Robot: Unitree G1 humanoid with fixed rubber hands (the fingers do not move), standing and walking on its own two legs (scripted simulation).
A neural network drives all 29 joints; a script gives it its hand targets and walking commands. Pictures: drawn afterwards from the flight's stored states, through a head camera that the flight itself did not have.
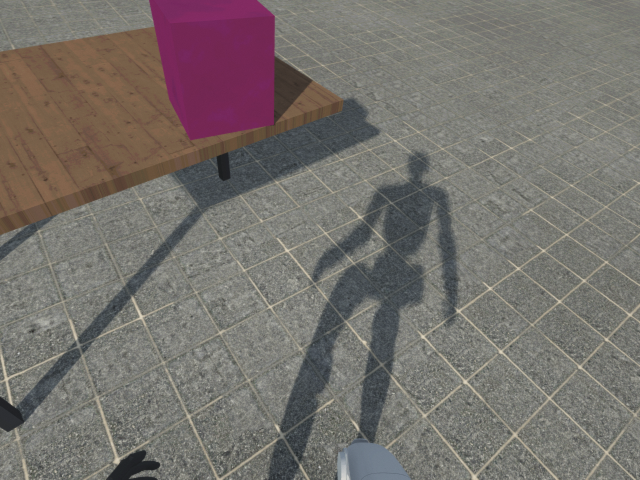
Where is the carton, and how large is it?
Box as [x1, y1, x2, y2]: [149, 0, 274, 139]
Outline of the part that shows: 149,0 169,99 189,138 194,139 273,124 274,16 256,0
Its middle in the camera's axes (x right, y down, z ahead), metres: -0.25 -0.42 +0.91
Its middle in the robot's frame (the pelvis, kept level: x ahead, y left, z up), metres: +0.97 +0.22 +0.07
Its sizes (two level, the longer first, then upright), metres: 0.210 0.200 0.250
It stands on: a table, 0.69 m high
